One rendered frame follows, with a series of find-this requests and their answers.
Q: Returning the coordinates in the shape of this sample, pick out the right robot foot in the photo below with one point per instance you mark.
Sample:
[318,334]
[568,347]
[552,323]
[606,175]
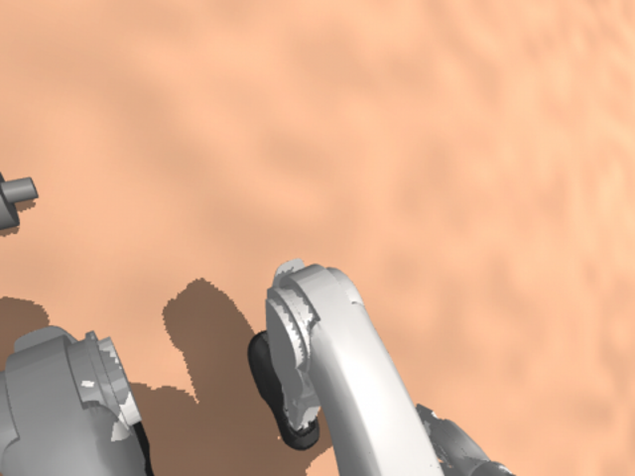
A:
[270,389]

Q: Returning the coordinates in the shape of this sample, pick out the bottle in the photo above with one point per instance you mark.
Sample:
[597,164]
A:
[10,192]

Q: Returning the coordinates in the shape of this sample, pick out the right robot hand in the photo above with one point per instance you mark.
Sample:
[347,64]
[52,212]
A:
[451,444]

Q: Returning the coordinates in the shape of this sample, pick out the left robot foot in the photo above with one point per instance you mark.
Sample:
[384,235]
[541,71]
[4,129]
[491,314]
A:
[145,446]

